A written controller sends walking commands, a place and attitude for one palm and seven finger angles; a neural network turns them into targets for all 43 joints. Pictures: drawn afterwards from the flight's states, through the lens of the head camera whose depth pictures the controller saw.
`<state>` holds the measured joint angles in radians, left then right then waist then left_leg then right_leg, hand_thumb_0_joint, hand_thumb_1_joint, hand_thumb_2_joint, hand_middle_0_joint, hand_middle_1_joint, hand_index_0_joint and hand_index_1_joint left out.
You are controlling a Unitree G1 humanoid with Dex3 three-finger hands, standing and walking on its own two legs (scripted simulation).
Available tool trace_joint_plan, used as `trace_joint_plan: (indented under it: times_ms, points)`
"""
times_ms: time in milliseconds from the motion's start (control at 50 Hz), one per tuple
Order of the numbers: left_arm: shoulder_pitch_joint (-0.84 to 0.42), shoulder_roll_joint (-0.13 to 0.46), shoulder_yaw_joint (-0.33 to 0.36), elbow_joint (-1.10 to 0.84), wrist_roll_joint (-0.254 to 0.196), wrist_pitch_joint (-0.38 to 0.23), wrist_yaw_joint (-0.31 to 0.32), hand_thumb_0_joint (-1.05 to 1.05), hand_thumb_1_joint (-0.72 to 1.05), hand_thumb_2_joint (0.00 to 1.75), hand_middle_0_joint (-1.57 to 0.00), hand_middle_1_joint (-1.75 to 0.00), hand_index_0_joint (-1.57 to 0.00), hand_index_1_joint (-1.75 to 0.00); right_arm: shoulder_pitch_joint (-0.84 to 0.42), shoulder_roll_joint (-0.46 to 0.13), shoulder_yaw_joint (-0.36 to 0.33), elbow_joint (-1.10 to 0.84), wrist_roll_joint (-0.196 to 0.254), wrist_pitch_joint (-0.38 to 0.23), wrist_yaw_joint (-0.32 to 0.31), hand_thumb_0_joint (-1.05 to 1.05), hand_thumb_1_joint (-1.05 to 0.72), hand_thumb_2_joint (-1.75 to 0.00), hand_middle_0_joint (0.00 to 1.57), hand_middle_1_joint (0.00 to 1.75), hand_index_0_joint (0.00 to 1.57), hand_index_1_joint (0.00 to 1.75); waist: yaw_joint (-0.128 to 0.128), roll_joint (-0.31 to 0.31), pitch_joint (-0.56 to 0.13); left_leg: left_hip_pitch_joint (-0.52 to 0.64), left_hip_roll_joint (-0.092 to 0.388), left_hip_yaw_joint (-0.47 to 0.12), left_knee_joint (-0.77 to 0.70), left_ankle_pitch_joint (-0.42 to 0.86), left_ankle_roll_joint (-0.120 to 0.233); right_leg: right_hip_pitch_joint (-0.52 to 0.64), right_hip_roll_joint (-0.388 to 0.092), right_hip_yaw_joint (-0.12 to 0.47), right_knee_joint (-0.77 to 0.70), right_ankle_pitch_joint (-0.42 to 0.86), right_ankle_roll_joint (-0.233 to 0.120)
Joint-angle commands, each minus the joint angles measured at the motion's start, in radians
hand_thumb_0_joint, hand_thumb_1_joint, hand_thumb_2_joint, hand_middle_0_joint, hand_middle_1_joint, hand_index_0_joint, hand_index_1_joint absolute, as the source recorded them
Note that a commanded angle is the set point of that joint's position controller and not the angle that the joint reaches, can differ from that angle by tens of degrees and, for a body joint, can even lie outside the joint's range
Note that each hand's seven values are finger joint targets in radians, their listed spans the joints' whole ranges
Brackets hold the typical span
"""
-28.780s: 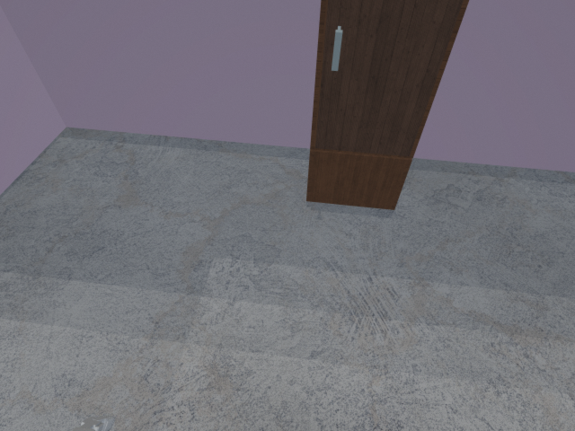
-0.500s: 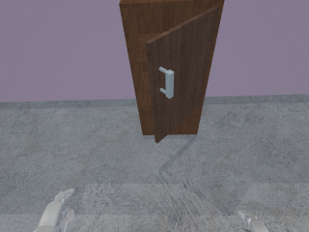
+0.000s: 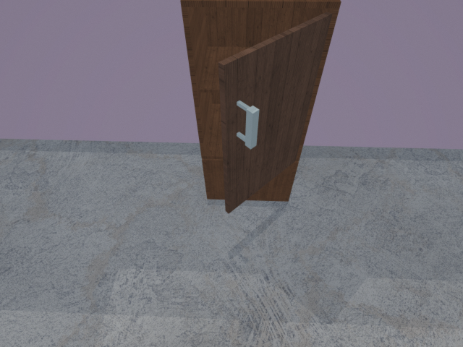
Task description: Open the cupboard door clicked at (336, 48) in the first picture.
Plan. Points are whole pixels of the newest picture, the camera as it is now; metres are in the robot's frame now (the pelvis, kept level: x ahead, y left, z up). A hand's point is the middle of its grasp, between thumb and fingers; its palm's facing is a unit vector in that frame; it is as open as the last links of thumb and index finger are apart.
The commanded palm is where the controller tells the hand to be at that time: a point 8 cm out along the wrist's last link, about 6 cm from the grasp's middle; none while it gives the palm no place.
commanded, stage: let the arm hang, fingers relaxed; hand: left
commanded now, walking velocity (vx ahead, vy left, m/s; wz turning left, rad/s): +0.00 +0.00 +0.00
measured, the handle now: (246, 124) +0.63 +0.00 +0.00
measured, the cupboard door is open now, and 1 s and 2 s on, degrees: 45 45 45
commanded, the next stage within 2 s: look to check the result in 0.42 s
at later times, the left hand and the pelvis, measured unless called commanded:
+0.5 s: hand out of the picture +0.02 +0.18 -0.17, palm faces +0.04 -0.98 -0.20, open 7.4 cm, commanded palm none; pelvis +0.01 +0.00 +0.00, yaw +0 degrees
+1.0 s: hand out of the picture +0.03 +0.17 -0.17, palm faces +0.04 -0.98 -0.21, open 7.4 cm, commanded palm none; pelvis +0.03 -0.01 +0.00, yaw +0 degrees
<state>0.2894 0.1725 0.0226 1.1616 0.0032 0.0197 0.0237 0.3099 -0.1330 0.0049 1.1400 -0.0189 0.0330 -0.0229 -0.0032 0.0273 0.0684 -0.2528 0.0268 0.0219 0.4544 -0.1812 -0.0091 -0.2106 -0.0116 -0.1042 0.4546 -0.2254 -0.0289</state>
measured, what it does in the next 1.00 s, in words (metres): stands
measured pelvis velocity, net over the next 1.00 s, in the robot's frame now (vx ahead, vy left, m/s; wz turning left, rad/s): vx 0.03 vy -0.01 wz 0.00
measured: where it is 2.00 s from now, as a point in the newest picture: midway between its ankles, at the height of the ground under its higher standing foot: outside the picture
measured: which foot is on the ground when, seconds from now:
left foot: down 0.00-1.00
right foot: down 0.00-1.00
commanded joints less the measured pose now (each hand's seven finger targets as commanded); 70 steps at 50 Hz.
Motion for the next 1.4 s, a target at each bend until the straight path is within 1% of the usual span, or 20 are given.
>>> trace_joint_plan:
  times_ms: [0,80,160,200,300,380,500,660,740,780,900,980,1080,1100,1140,1180,1240,1320,1360,1380]
  points:
    - [0.039,0.095,0.014,-0.041,0.004,-0.023,0.009,0.0,0.9,0.9,-0.2,-0.3,-0.2,-0.3,0.062,-0.087,-0.02,-0.025,-0.005,-0.021,-0.008,0.0,-0.9,-0.9,0.2,0.3,0.2,0.3,0.001,-0.029,0.013,-0.006,0.062,-0.063,-0.094,-0.021,0.035,-0.039,-0.106,0.105,-0.141,-0.109,-0.026]
    - [0.03,0.085,0.018,-0.045,0.006,-0.021,0.01,0.0,0.9,0.9,-0.2,-0.3,-0.2,-0.3,0.053,-0.077,-0.021,-0.021,-0.008,-0.022,-0.009,0.0,-0.9,-0.9,0.2,0.3,0.2,0.3,0.0,-0.013,0.029,-0.021,0.06,-0.068,-0.111,-0.052,0.035,-0.038,-0.103,0.105,-0.134,-0.109,-0.024]
    - [0.024,0.077,0.019,-0.052,0.006,-0.026,0.011,0.0,0.9,0.9,-0.2,-0.3,-0.2,-0.3,0.048,-0.071,-0.022,-0.023,-0.009,-0.026,-0.009,0.0,-0.9,-0.9,0.2,0.3,0.2,0.3,-0.001,-0.023,0.015,-0.002,0.057,-0.063,-0.103,-0.01,0.033,-0.032,-0.105,0.107,-0.13,-0.071,-0.023]
    - [0.023,0.077,0.02,-0.052,0.007,-0.026,0.012,0.0,0.9,0.9,-0.2,-0.3,-0.2,-0.3,0.044,-0.071,-0.021,-0.023,-0.007,-0.028,-0.011,0.0,-0.9,-0.9,0.2,0.3,0.2,0.3,0.004,0.008,0.014,-0.005,0.066,-0.065,-0.11,0.011,0.033,-0.014,-0.1,0.1,-0.121,-0.036,-0.021]
    - [0.02,0.081,0.02,-0.051,0.006,-0.031,0.01,0.0,0.9,0.9,-0.2,-0.3,-0.2,-0.3,0.027,-0.084,-0.021,-0.027,-0.006,-0.033,-0.012,0.0,-0.9,-0.9,0.2,0.3,0.2,0.3,0.005,-0.007,-0.003,0.021,0.067,-0.066,-0.108,0.06,0.032,0.01,-0.104,0.097,-0.121,0.014,-0.017]
    - [0.007,0.085,0.018,-0.047,0.005,-0.031,0.009,0.0,0.9,0.9,-0.2,-0.3,-0.2,-0.3,0.022,-0.09,-0.021,-0.024,-0.006,-0.031,-0.011,0.0,-0.9,-0.9,0.2,0.3,0.2,0.3,-0.003,-0.013,0.002,0.032,0.067,-0.063,-0.114,0.046,0.029,0.003,-0.108,0.102,-0.135,-0.004,-0.017]
    - [0.011,0.094,0.017,-0.043,0.005,-0.032,0.009,0.0,0.9,0.9,-0.2,-0.3,-0.2,-0.3,0.009,-0.1,-0.021,-0.025,-0.005,-0.029,-0.011,0.0,-0.9,-0.9,0.2,0.3,0.2,0.3,0.0,-0.012,0.002,0.048,0.065,-0.063,-0.114,0.038,0.029,-0.001,-0.106,0.104,-0.149,-0.02,-0.018]
    - [0.011,0.094,0.016,-0.037,0.004,-0.037,0.008,0.0,0.9,0.9,-0.2,-0.3,-0.2,-0.3,0.0,-0.11,-0.018,-0.021,-0.004,-0.034,-0.014,0.0,-0.9,-0.9,0.2,0.3,0.2,0.3,-0.002,-0.017,-0.027,0.066,0.071,-0.063,-0.111,0.096,0.028,0.032,-0.11,0.099,-0.142,0.047,-0.017]
    - [0.009,0.091,0.014,-0.034,0.004,-0.036,0.009,0.0,0.9,0.9,-0.2,-0.3,-0.2,-0.3,-0.006,-0.109,-0.017,-0.02,-0.004,-0.033,-0.014,0.0,-0.9,-0.9,0.2,0.3,0.2,0.3,-0.003,-0.025,-0.012,0.067,0.072,-0.065,-0.115,0.1,0.028,0.03,-0.108,0.097,-0.145,0.052,-0.016]
    - [0.009,0.096,0.014,-0.033,0.003,-0.036,0.008,0.0,0.9,0.9,-0.2,-0.3,-0.2,-0.3,-0.009,-0.112,-0.017,-0.017,-0.004,-0.034,-0.014,0.0,-0.9,-0.9,0.2,0.3,0.2,0.3,-0.002,-0.009,-0.017,0.073,0.071,-0.062,-0.115,0.106,0.026,0.035,-0.111,0.097,-0.145,0.059,-0.016]
    - [0.01,0.104,0.015,-0.033,0.004,-0.04,0.009,0.0,0.9,0.9,-0.2,-0.3,-0.2,-0.3,-0.02,-0.12,-0.019,-0.02,-0.002,-0.033,-0.015,0.0,-0.9,-0.9,0.2,0.3,0.2,0.3,0.001,-0.031,-0.02,0.086,0.071,-0.058,-0.11,0.11,0.026,0.038,-0.112,0.099,-0.155,0.076,-0.017]
    - [0.0,0.107,0.013,-0.034,0.003,-0.04,0.009,0.0,0.9,0.9,-0.2,-0.3,-0.2,-0.3,-0.022,-0.119,-0.016,-0.014,-0.004,-0.033,-0.014,0.0,-0.9,-0.9,0.2,0.3,0.2,0.3,-0.001,-0.024,-0.007,0.079,0.07,-0.06,-0.118,0.112,0.024,0.041,-0.112,0.104,-0.158,0.08,-0.016]
    - [-0.001,0.112,0.016,-0.037,0.002,-0.042,0.009,0.0,0.9,0.9,-0.2,-0.3,-0.2,-0.3,-0.025,-0.124,-0.018,-0.015,-0.004,-0.037,-0.016,0.0,-0.9,-0.9,0.2,0.3,0.2,0.3,0.0,-0.013,-0.037,0.088,0.072,-0.058,-0.113,0.14,0.023,0.071,-0.116,0.099,-0.152,0.132,-0.017]
    - [0.003,0.115,0.017,-0.039,0.003,-0.044,0.009,0.0,0.9,0.9,-0.2,-0.3,-0.2,-0.3,-0.028,-0.129,-0.019,-0.019,-0.003,-0.036,-0.016,0.0,-0.9,-0.9,0.2,0.3,0.2,0.3,0.004,-0.025,-0.035,0.093,0.072,-0.058,-0.108,0.142,0.025,0.066,-0.114,0.096,-0.154,0.135,-0.017]
    - [-0.006,0.11,0.014,-0.039,0.002,-0.042,0.009,0.0,0.9,0.9,-0.2,-0.3,-0.2,-0.3,-0.025,-0.125,-0.017,-0.014,-0.004,-0.036,-0.016,0.0,-0.9,-0.9,0.2,0.3,0.2,0.3,0.0,-0.012,-0.024,0.089,0.074,-0.058,-0.115,0.142,0.022,0.066,-0.115,0.097,-0.152,0.135,-0.017]
    - [-0.003,0.101,0.019,-0.043,0.003,-0.033,0.009,0.0,0.9,0.9,-0.2,-0.3,-0.2,-0.3,-0.015,-0.113,-0.019,-0.011,-0.005,-0.03,-0.021,0.0,-0.9,-0.9,0.2,0.3,0.2,0.3,-0.002,-0.01,-0.015,0.094,0.081,-0.041,-0.096,0.131,0.018,0.043,-0.112,0.117,-0.141,0.157,-0.018]
    - [-0.014,0.129,0.044,-0.07,0.008,-0.017,0.006,0.0,0.9,0.9,-0.2,-0.3,-0.2,-0.3,-0.011,-0.132,-0.04,-0.031,-0.005,-0.017,-0.029,0.0,-0.9,-0.9,0.2,0.3,0.2,0.3,-0.006,-0.03,-0.023,0.083,0.091,0.005,-0.035,0.105,0.015,0.019,-0.116,0.148,-0.093,0.23,-0.032]
    - [-0.035,0.155,0.073,-0.119,0.015,0.004,-0.004,0.0,0.9,0.9,-0.2,-0.3,-0.2,-0.3,-0.029,-0.145,-0.063,-0.082,-0.005,-0.007,-0.034,0.0,-0.9,-0.9,0.2,0.3,0.2,0.3,-0.008,-0.071,-0.024,0.049,0.088,0.048,0.031,0.006,0.011,-0.038,-0.128,0.213,-0.071,0.195,-0.056]
    - [-0.05,0.162,0.081,-0.139,0.017,0.009,-0.009,0.0,0.9,0.9,-0.2,-0.3,-0.2,-0.3,-0.032,-0.147,-0.068,-0.1,-0.005,-0.009,-0.035,0.0,-0.9,-0.9,0.2,0.3,0.2,0.3,-0.008,-0.079,-0.036,0.051,0.091,0.054,0.045,-0.009,0.012,-0.057,-0.123,0.235,-0.056,0.195,-0.061]
    - [-0.055,0.161,0.083,-0.148,0.017,0.01,-0.011,0.0,0.9,0.9,-0.2,-0.3,-0.2,-0.3,-0.033,-0.152,-0.071,-0.11,-0.005,-0.011,-0.036,0.0,-0.9,-0.9,0.2,0.3,0.2,0.3,-0.01,-0.063,-0.043,0.058,0.099,0.05,0.041,-0.008,0.014,-0.068,-0.116,0.239,-0.042,0.199,-0.059]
